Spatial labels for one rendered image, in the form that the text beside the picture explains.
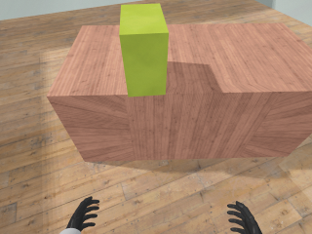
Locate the robot right hand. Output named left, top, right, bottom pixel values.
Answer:
left=227, top=201, right=262, bottom=234

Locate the robot left hand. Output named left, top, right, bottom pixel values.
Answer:
left=65, top=196, right=99, bottom=232

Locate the pedestal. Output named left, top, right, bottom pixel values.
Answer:
left=46, top=22, right=312, bottom=162

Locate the carton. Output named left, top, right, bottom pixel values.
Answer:
left=119, top=3, right=169, bottom=98

